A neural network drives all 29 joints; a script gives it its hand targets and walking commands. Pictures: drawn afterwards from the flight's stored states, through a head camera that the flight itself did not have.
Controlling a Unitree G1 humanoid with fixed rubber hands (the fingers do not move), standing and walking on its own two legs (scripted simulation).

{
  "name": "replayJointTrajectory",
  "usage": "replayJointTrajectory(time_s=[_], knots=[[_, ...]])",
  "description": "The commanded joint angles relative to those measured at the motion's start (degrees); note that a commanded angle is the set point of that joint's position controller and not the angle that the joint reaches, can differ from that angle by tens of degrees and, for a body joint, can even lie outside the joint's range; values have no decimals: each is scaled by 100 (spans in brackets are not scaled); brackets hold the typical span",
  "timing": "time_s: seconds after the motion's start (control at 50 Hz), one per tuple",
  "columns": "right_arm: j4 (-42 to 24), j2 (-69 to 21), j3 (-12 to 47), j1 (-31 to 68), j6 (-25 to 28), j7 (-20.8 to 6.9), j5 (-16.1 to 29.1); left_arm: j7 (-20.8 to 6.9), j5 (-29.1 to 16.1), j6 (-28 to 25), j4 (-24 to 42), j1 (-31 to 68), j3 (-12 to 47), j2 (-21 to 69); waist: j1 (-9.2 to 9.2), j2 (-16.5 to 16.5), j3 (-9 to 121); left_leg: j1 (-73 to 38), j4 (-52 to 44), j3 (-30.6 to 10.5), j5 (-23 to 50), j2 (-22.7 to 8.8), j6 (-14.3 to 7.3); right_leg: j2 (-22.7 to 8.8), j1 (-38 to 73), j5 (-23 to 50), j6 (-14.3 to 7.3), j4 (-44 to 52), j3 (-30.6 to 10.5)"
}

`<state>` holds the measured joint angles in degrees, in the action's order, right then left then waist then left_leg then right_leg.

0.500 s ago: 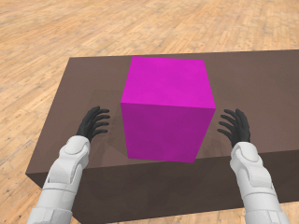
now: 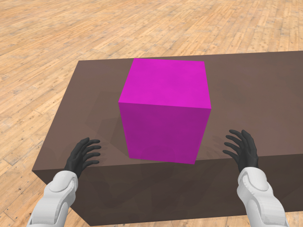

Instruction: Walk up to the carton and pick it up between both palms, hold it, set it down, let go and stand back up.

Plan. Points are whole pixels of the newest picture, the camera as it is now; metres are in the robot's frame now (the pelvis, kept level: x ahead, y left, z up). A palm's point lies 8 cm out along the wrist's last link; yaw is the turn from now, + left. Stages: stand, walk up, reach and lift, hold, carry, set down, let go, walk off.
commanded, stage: set down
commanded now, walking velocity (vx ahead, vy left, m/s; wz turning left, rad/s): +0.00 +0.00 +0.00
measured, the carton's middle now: (164, 112) +0.46 -0.03 +0.07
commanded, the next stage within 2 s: none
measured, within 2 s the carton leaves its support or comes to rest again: neither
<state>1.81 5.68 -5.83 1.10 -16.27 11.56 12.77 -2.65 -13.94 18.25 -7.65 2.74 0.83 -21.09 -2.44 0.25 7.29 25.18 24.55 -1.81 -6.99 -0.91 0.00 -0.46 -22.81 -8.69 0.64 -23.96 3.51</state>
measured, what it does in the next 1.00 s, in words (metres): stands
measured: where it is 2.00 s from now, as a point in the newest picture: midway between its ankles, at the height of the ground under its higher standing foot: outside the picture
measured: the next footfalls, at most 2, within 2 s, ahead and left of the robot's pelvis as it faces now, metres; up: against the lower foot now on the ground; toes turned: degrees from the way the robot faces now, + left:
none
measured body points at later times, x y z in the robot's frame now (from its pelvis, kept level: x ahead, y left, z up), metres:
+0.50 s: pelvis +0.01 +0.00 +0.00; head +0.02 +0.00 +0.45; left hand +0.23 +0.23 +0.03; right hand +0.23 -0.21 +0.03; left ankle +0.05 +0.13 -0.74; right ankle +0.03 -0.12 -0.74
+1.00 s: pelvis +0.02 +0.00 +0.00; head +0.03 +0.00 +0.45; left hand +0.23 +0.23 +0.01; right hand +0.22 -0.21 +0.01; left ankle +0.05 +0.13 -0.74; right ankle +0.03 -0.12 -0.74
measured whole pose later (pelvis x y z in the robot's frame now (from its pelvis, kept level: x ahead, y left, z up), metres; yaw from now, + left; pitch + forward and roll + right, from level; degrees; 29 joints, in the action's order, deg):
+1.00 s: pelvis +0.02 +0.00 +0.00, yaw +0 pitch +5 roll -1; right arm -8.4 5.6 -1.8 -21.9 -17.6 9.5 8.8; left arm -3.6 -15.1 16.2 1.0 -15.8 2.4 -21.2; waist 2.3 0.2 4.0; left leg 20.6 24.6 -1.7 -9.0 -0.9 0.6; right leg -0.5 -18.2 -10.7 0.0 -24.0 3.5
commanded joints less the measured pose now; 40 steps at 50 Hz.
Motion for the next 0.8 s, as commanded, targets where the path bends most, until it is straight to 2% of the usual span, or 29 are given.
replayJointTrajectory(time_s=[0.0,0.14,0.18,0.24,0.36,0.4,0.46,0.48,0.5,0.6,0.64,0.66,0.7,0.74,0.76,0.78], knots=[[-2680,80,779,775,233,222,-18,-170,-752,-457,2373,1502,-667,-1088,331,-256,1714,-1267,-568,321,-259,127,-187,-182,1743,-39,323,450,-737],[-3004,67,814,-129,136,255,-29,-216,-649,-320,2556,755,-803,-1116,500,-224,1242,-1344,-593,382,-304,82,-142,-170,1656,-255,283,541,-730],[-3131,31,849,-484,151,259,-31,-219,-642,-370,2692,458,-805,-1113,542,-255,1223,-1421,-571,419,-197,76,-137,-175,1706,-151,315,523,-720],[-3207,38,845,-780,219,212,3,-188,-616,-467,2911,203,-774,-1123,574,-101,1103,-1475,-562,378,-146,57,-85,-130,1659,-125,261,504,-697],[-3489,4,968,-1536,315,127,-30,-135,-708,-683,3364,-642,-718,-1276,661,-251,902,-1574,-512,380,61,58,-97,-126,1666,-62,220,589,-727],[-3425,43,955,-1948,350,68,0,-112,-690,-738,3483,-1103,-664,-1238,688,-152,737,-1637,-490,344,167,49,-68,-107,1674,-7,176,611,-721],[-3492,46,946,-2054,429,-16,-46,-70,-749,-853,3615,-1171,-591,-1288,682,-113,583,-1569,-488,338,41,43,-86,-120,1532,-192,141,644,-722],[-3707,93,947,-2028,493,-35,-19,-41,-835,-926,3804,-1178,-571,-1349,693,-85,663,-1559,-464,350,41,42,-113,-120,1517,-179,110,625,-728],[-3506,68,909,-2095,485,-43,-87,-56,-832,-900,3578,-1248,-509,-1312,633,-125,453,-1514,-457,360,-60,48,-115,-129,1491,-256,102,672,-731],[-3384,23,871,-2017,446,-72,-184,-84,-879,-917,3215,-1097,-440,-1416,552,-263,245,-1335,-531,407,-595,34,-190,-171,1488,-714,74,674,-741],[-3069,9,825,-1962,345,-104,-222,-121,-793,-841,2788,-1066,-447,-1358,560,-199,101,-1214,-576,403,-827,10,-195,-191,1473,-897,55,666,-757],[-3181,-2,785,-1917,353,-110,-171,-98,-794,-865,2920,-1041,-441,-1380,550,-148,170,-1153,-624,400,-922,-9,-206,-178,1551,-881,57,632,-751],[-2735,96,686,-1783,286,-180,-246,-60,-688,-775,2606,-938,-406,-1259,536,23,-26,-1017,-752,348,-1185,-85,-185,-135,1534,-1049,23,570,-692],[-2759,174,624,-1699,257,-220,-234,-31,-652,-737,2587,-916,-362,-1176,496,-3,-33,-1006,-808,325,-1317,-110,-183,-117,1564,-1072,26,550,-665],[-2229,199,605,-1636,166,-269,-335,-47,-484,-617,2056,-896,-364,-1046,496,81,-312,-948,-859,334,-1478,-107,-164,-110,1444,-1317,1,574,-661],[-2195,214,568,-1590,144,-283,-368,-43,-441,-572,2029,-857,-369,-1048,499,38,-319,-900,-896,342,-1597,-106,-173,-113,1466,-1433,6,576,-657]])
